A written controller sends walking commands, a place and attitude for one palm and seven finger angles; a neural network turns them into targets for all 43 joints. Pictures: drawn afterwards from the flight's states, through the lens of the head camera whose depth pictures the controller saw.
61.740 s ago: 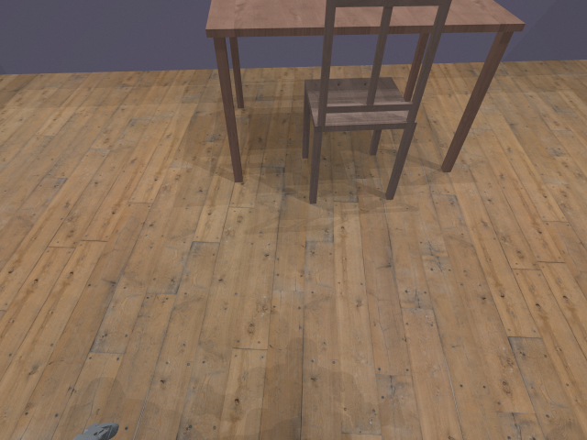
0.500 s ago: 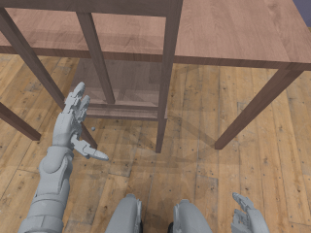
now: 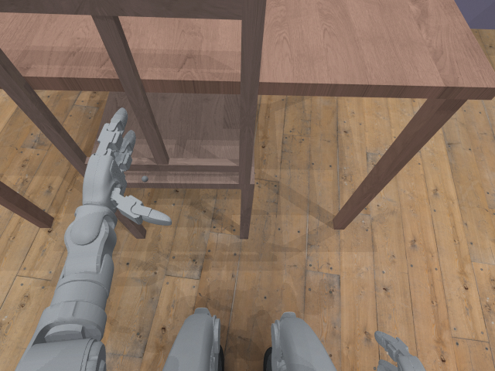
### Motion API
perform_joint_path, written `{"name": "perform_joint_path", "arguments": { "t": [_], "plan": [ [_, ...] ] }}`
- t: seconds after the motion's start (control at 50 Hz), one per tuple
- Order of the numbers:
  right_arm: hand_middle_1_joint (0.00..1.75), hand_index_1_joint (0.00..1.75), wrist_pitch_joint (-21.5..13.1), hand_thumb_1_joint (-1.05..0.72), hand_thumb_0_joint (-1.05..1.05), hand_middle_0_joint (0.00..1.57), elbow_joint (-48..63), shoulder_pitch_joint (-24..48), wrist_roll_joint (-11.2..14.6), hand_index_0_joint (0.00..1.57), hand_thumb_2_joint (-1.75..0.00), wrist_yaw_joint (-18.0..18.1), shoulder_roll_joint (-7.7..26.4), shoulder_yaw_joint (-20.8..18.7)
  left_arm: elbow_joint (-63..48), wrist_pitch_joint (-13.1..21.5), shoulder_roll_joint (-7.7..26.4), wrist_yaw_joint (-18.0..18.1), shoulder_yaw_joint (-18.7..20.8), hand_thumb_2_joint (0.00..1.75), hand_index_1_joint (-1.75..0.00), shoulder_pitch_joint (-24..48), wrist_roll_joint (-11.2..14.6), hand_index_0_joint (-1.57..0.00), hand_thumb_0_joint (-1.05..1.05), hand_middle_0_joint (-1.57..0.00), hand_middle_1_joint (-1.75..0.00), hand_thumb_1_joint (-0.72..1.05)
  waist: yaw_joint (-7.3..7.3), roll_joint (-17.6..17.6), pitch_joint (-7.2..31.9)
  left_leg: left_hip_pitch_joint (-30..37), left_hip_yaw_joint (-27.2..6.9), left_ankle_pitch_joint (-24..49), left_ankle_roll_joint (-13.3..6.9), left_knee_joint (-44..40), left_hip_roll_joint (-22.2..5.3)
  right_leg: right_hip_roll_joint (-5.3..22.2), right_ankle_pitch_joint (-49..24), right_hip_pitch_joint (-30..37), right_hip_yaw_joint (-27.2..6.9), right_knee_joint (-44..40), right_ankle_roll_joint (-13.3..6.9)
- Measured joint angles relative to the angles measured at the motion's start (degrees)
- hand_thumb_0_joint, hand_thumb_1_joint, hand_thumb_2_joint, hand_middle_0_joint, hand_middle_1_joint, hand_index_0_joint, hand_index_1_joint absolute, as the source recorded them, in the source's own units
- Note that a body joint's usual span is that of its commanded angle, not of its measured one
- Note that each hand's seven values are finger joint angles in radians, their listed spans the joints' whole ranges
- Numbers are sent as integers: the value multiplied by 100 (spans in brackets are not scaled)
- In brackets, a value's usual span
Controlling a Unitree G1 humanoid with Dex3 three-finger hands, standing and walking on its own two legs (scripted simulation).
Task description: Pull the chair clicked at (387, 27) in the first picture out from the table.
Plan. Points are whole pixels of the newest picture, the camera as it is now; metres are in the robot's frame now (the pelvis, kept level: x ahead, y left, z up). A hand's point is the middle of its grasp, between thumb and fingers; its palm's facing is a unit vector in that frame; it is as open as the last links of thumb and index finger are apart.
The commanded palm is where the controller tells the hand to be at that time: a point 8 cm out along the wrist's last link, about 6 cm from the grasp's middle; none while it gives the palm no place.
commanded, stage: push the fingers through the gap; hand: left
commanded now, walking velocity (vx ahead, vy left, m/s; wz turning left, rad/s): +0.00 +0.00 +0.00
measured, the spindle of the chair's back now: (141, 108) +0.53 +0.19 +0.05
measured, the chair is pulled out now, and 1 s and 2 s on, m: -0.14 -0.14 -0.09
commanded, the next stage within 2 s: hook a spindle and tug to test in 0.80 s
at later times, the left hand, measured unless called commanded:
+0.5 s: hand (147, 156) +0.45 +0.17 +0.03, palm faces -0.04 -1.00 -0.04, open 16.9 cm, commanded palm +0.43 +0.22 +0.03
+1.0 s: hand (148, 158) +0.44 +0.17 +0.03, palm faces -0.04 -1.00 -0.04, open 16.9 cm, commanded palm +0.43 +0.22 +0.03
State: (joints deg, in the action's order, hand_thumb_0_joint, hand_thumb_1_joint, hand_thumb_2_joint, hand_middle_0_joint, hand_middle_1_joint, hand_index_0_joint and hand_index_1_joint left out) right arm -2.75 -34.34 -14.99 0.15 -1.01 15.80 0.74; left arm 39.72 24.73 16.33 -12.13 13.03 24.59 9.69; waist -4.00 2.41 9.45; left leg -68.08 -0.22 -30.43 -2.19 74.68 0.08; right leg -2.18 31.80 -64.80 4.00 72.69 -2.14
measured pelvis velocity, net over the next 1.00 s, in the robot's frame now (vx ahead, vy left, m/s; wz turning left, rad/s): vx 0.00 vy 0.00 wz -0.01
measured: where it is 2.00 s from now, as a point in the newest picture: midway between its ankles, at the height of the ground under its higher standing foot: outside the picture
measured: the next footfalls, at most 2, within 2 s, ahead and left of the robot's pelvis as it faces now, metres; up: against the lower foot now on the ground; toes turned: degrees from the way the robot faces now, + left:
none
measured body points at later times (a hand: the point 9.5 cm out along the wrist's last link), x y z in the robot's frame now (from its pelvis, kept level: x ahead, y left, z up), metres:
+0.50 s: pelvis +0.00 +0.00 -0.01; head +0.14 +0.01 +0.42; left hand +0.45 +0.23 +0.03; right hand +0.07 -0.27 -0.12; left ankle +0.04 +0.09 -0.62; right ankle +0.02 -0.10 -0.62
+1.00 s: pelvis +0.00 +0.00 +0.00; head +0.13 +0.01 +0.43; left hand +0.44 +0.22 +0.03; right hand +0.08 -0.26 -0.12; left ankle +0.04 +0.09 -0.62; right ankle +0.02 -0.10 -0.62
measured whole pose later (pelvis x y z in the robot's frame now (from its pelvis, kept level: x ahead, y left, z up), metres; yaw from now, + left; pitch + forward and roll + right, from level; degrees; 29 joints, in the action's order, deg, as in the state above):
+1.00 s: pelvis +0.00 +0.00 +0.00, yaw -1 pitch +25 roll -3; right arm 0.1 -34.9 -16.6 -0.5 -2.4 15.7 0.6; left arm 50.5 27.4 18.8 -12.9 16.6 33.9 8.3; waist -5.6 2.5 9.4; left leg -69.8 0.1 -30.4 -2.3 74.9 -0.3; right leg -2.6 31.4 -66.8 3.5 72.8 -2.0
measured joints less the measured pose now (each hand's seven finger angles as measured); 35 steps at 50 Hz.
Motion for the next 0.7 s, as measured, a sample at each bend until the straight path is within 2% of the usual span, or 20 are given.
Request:
{"name": "perform_joint_path", "arguments": {
  "t": [0.34, 0.44, 0.7],
  "plan": [
    [30, 30, 100, -90, 1, 20, -60, -134, -44, 20, -90, -60, 18, 7, 933, 107, 294, -146, 430, 30, -8, 833, -87, -6, -2, -6, -8, -50, -140, -12, -4, -206, 26, -9, 23, 80, -52, -49, -6, -240, -26, 98, -27],
    [30, 30, 120, -90, 1, 20, -100, -177, -50, 20, -90, -73, 41, -9, 1102, 161, 376, -201, 450, 30, -8, 1024, -92, -6, -2, -6, -8, -50, -163, 1, -25, -272, 2, -9, 22, 114, -52, -50, -12, -287, -3, 108, -25],
    [30, 30, 239, -90, 1, 20, -80, -231, -89, 20, -90, -135, 28, -22, 1141, 210, 235, -20, 408, 30, -8, 1057, -209, -6, -2, -6, -8, -50, -204, 23, -19, -252, 48, 12, -12, 48, -44, -44, -44, -279, -54, 45, 12]
  ]
}}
